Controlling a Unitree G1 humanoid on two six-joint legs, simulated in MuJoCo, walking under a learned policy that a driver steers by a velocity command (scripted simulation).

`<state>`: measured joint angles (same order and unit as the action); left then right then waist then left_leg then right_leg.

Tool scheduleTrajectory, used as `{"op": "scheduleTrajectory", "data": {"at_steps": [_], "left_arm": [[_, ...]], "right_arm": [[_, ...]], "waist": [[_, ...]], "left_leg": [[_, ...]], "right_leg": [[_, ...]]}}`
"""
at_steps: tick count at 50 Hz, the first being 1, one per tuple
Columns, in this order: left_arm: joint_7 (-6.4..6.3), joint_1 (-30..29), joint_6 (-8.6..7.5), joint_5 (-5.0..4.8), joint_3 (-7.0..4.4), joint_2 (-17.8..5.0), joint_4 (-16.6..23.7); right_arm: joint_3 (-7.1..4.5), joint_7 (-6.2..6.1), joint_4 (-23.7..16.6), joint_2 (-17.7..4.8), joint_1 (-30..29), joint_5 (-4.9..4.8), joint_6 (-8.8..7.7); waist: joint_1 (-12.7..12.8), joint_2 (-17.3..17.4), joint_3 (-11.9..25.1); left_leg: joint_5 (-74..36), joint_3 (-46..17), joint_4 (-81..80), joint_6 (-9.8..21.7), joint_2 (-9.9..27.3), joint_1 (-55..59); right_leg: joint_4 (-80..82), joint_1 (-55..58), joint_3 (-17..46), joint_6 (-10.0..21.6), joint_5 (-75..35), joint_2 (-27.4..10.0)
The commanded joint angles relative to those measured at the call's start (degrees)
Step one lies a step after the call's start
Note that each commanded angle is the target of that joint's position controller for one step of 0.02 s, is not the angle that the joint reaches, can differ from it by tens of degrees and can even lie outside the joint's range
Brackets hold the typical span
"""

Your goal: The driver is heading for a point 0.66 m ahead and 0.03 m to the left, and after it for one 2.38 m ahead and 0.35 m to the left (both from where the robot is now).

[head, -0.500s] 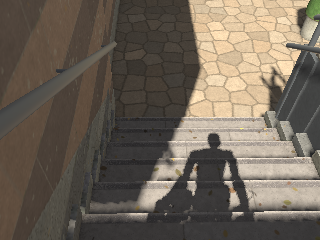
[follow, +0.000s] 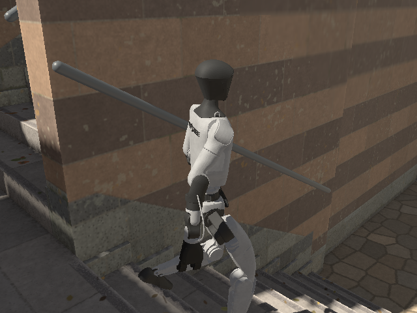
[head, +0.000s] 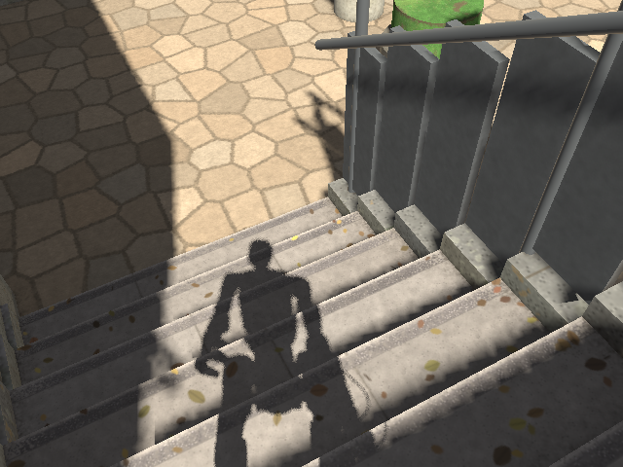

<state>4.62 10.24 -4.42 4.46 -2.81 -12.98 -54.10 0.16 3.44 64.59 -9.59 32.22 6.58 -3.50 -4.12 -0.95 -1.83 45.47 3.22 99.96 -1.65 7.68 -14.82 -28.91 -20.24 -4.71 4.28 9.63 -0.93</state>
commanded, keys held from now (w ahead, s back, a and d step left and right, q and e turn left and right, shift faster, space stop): w+e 0.18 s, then w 0.68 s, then q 0.14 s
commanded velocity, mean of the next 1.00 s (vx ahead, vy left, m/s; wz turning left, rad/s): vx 0.48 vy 0.00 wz -0.22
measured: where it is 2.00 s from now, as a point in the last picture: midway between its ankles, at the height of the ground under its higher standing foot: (279, 448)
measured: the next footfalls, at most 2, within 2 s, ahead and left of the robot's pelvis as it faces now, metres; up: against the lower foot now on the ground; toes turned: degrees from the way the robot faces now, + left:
left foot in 0.44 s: +0.35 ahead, +0.17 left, -0.17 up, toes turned -11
right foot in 0.88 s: +0.53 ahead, -0.07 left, -0.17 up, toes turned -17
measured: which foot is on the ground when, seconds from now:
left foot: up 0.00-0.42, down 0.44-0.90, up 0.92-1.00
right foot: down 0.00-0.46, up 0.48-0.86, down 0.88-1.00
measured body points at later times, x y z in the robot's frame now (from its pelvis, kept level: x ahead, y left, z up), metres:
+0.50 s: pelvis +0.27 +0.07 -0.16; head +0.25 +0.07 +0.29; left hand +0.24 +0.31 -0.31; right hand +0.31 -0.19 -0.29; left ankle +0.31 +0.17 -0.90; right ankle +0.11 -0.07 -0.65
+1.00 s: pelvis +0.48 +0.05 -0.19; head +0.48 +0.05 +0.26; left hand +0.66 +0.24 -0.31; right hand +0.38 -0.18 -0.33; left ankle +0.40 +0.18 -0.82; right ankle +0.49 -0.06 -0.90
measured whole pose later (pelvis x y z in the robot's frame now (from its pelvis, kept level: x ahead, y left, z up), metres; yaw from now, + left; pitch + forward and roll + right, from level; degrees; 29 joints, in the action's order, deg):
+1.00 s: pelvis +0.48 +0.05 -0.19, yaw -11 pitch +1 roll -1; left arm 3.5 8.6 -5.9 4.9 -1.8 -11.0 -49.3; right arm -1.5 4.2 56.6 -12.4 27.1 2.8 -5.1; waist -1.3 1.2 1.2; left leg 30.7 -4.6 72.6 3.7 -2.4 -24.1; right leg -40.8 -24.0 -6.5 2.9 17.8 -0.2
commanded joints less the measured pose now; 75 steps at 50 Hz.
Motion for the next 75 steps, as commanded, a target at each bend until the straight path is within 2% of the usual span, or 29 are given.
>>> {"op": "scheduleTrajectory", "data": {"at_steps": [1,4,6,9,13,16,20,22,24,26,28,31,33,36,39,40,44,45,46,47,48,49,52,57,63,67,69,71,75], "left_arm": [[0.60,24.4,0.04,-0.77,-1.10,-3.4,-7.4],[1.13,8.5,-2.28,-2.08,2.52,0.3,0.1],[-0.40,9.4,-2.79,-2.92,2.63,-1.8,1.0],[-0.77,11.1,-3.01,1.16,1.56,-6.8,3.3],[-3.59,30.9,-2.33,-0.66,3.88,2.2,-3.3],[-1.38,22.8,-0.54,1.28,3.46,-3.1,0.3],[-1.66,18.2,0.10,-0.42,2.26,-8.1,0.4],[1.19,20.3,0.79,2.03,2.32,-8.7,-1.0],[4.27,33.6,-0.77,-2.27,2.31,-1.4,-1.9],[1.47,13.8,-2.02,-3.32,1.19,-5.0,6.0],[-0.79,13.6,-1.61,-1.96,3.91,2.6,6.1],[0.96,13.7,-0.51,1.31,5.40,3.3,6.8],[2.32,-0.9,-0.56,-0.20,3.98,-1.1,9.8],[2.27,-1.1,0.33,-0.08,3.94,-2.4,10.6],[0.30,-6.9,1.12,0.55,3.35,-3.5,13.5],[-3.12,-13.8,2.45,-4.42,2.84,-2.4,13.6],[-4.78,-0.5,3.92,-3.85,2.32,0.0,6.4],[-1.54,12.5,0.63,-0.59,0.05,-6.0,5.5],[-0.64,20.8,-1.03,-1.56,-2.62,-11.2,2.3],[-0.50,24.7,-1.61,0.58,-1.89,-9.9,0.3],[-0.31,23.9,-2.21,2.89,-1.82,-6.0,1.1],[-0.65,15.3,-2.53,1.98,-1.44,-4.8,1.9],[-2.71,0.8,-1.08,-1.44,2.32,4.4,5.9],[-4.67,5.8,-2.20,1.85,3.06,-0.8,3.5],[-5.36,18.5,-1.30,1.02,2.60,-4.9,-0.1],[-4.31,13.0,0.68,-0.38,1.12,-9.3,-1.0],[-2.21,15.7,0.37,-2.67,2.42,-1.9,4.1],[-2.74,-0.2,-1.65,-4.83,1.79,-4.5,12.6],[-6.53,12.1,-1.19,-0.78,1.66,-2.3,9.9]], "right_arm": [[-0.20,-0.63,-12.9,-4.1,-16.2,-3.29,-3.79],[-1.31,-3.60,-13.3,-3.2,-8.3,-1.22,-2.47],[-1.78,-3.65,-16.2,-4.4,-11.9,-1.84,-1.82],[0.31,-0.99,-15.1,-2.4,-4.8,-0.54,-2.55],[1.25,0.64,-17.9,-4.0,-20.8,-1.39,-1.22],[0.92,1.61,-21.2,-5.3,-21.7,-2.17,-0.92],[-1.00,0.30,-21.2,-8.9,-19.2,-3.63,-0.80],[-4.71,-0.69,-16.3,-14.9,-1.5,-3.98,-1.94],[-7.46,2.48,-12.4,-24.2,11.9,-1.49,-1.24],[-6.59,3.32,-11.2,-17.3,7.5,-2.70,-1.07],[-1.26,3.10,-12.0,-2.9,-1.4,-1.47,-1.14],[-0.47,-0.26,-11.1,-2.9,-10.4,-1.97,-4.54],[0.08,-0.91,-9.4,-5.1,-3.5,-2.56,-6.84],[-0.77,-0.23,-7.6,-12.7,-1.5,-1.55,-7.07],[-0.32,-0.96,-4.8,-10.6,5.0,-1.53,-6.44],[-0.93,-3.61,-6.8,-9.0,3.7,-10.19,-2.51],[-1.39,-4.53,-8.3,-10.1,1.3,-6.25,0.70],[-2.55,0.25,-7.3,-13.6,0.0,0.02,-2.67],[-3.38,2.57,-7.5,-11.7,0.8,-0.16,-3.93],[-1.30,3.55,-8.4,-3.9,2.9,-2.16,-4.47],[-2.61,2.60,-10.5,-7.1,-1.1,-5.39,-4.08],[-2.70,0.87,-14.6,-5.3,-8.7,-5.09,-2.57],[-0.23,0.23,-9.6,0.9,-0.9,-0.09,1.37],[-3.46,1.31,-10.5,-6.4,-7.3,-2.25,-0.74],[-2.00,-2.93,-19.4,-1.8,-23.6,-0.70,2.29],[-7.14,-4.56,-13.0,-12.0,-6.6,-3.92,2.06],[-10.24,-3.50,-13.3,-22.8,3.4,-3.26,0.52],[-8.69,-1.17,-15.4,-18.5,1.0,-2.13,-2.70],[-3.47,0.30,-18.7,-9.6,-11.7,-3.04,-3.02]], "waist": [[13.0,2.0,4.6],[0.1,3.9,-2.8],[1.1,0.6,1.3],[-0.7,1.3,4.1],[11.5,2.1,0.2],[7.5,-3.6,-1.7],[5.3,-1.7,-4.3],[-3.0,2.0,2.4],[-0.2,18.1,16.5],[-4.0,9.7,0.3],[4.2,0.1,-3.8],[6.5,0.0,-7.0],[0.9,3.5,-3.5],[3.9,7.0,-4.0],[1.8,3.7,-2.7],[0.6,-1.3,-3.5],[6.2,5.7,-1.3],[10.6,7.9,3.7],[13.0,-3.4,14.2],[12.4,-11.7,22.9],[14.6,-0.6,11.6],[10.2,0.2,1.8],[1.1,-1.7,2.2],[3.9,-2.7,0.4],[10.4,-5.3,-1.7],[1.6,1.5,-2.5],[-1.2,17.0,23.2],[-4.8,10.4,12.9],[8.2,1.5,3.7]], "left_leg": [[-10.1,-4.5,4.4,4.7,0.5,-46.3],[-31.7,-11.9,-24.6,5.8,3.5,-21.1],[-32.6,-8.5,-37.3,2.3,1.2,-15.2],[-47.6,-2.9,-36.6,0.9,-5.2,-3.1],[-70.0,-13.9,-71.2,0.1,1.6,-31.2],[-60.7,-5.2,-62.8,1.0,-3.9,-4.9],[-58.4,-6.1,-83.1,3.0,-3.1,2.5],[-63.1,-4.4,-82.6,8.3,-2.2,24.7],[-104.2,-24.0,-63.1,25.4,13.3,49.1],[-50.6,-37.0,-74.4,26.3,18.7,33.3],[-36.4,-26.8,-78.9,20.9,14.0,8.4],[-28.9,-16.4,-82.2,18.4,2.9,-10.9],[-30.2,-10.3,-85.5,16.9,-1.4,-25.3],[-49.5,-16.3,-81.0,16.0,4.0,-14.0],[-61.4,-21.1,-73.6,17.4,8.0,12.4],[-63.2,-15.1,-77.5,13.7,5.8,9.9],[-91.4,-7.8,-62.3,10.5,0.3,2.7],[-89.4,-10.5,-54.5,11.3,1.2,-7.4],[-71.8,-9.6,-35.6,8.0,-2.9,-17.2],[-7.4,-7.5,-14.7,4.4,-9.2,-28.8],[-7.5,-14.9,-13.9,6.1,-11.0,-33.6],[-13.5,-13.8,-18.9,5.7,-8.4,-40.0],[-34.4,-9.4,-35.6,1.7,-2.0,-11.7],[-68.0,-4.6,-58.5,0.5,-4.5,-2.9],[-62.5,-2.7,-68.8,3.2,-3.8,-6.7],[-70.1,1.1,-90.0,6.8,-5.6,15.7],[-116.7,-15.6,-66.7,25.5,10.2,48.1],[-108.5,-19.5,-67.5,25.3,16.0,37.8],[-79.1,-15.8,-73.8,20.2,8.2,-1.5]], "right_leg": [[4.5,35.7,22.2,11.6,-9.0,-16.0],[13.4,-7.9,24.7,17.3,-8.1,-17.9],[11.2,-10.5,21.9,17.5,-13.5,-13.5],[-2.2,-21.3,14.2,14.1,-21.3,-4.2],[-17.8,6.9,26.8,11.8,7.1,-7.4],[-14.1,-19.4,24.4,11.9,15.0,-5.2],[-25.9,-11.4,27.5,8.2,13.5,-7.2],[-48.3,-15.3,19.9,1.7,0.0,-2.0],[-97.7,-46.6,6.3,-4.9,37.5,9.0],[-101.7,-70.9,9.0,-3.5,25.4,3.2],[-88.4,-56.9,15.6,1.6,5.1,-4.3],[-55.2,-46.6,12.6,1.4,-17.7,-8.1],[-36.8,-23.3,4.2,-1.6,-36.1,-6.1],[-35.4,-24.8,7.6,-3.3,-31.2,-3.9],[-28.3,-40.7,8.9,-3.6,-15.6,-3.9],[-21.0,-30.6,2.9,-3.4,-15.7,-3.5],[-17.1,2.0,-2.9,0.6,-4.9,4.7],[-11.8,19.8,0.3,-0.9,-5.0,3.7],[-13.9,40.3,6.2,8.6,-29.1,-3.5],[-7.3,46.8,24.1,21.9,-45.7,-20.9],[-0.2,33.3,29.6,22.7,-44.3,-23.8],[2.7,21.1,27.1,19.9,-30.0,-25.3],[2.5,-6.9,7.1,10.1,-18.3,-12.8],[-7.5,-18.4,0.6,4.0,9.4,-11.3],[-16.9,-8.3,12.4,2.7,13.4,-23.8],[-38.1,-10.4,4.1,-3.0,17.8,-19.0],[-90.4,-28.4,-5.2,-10.2,44.1,-3.8],[-98.1,-48.5,4.0,-8.8,43.8,-4.3],[-68.0,-29.5,9.7,-7.3,11.9,-6.1]]}}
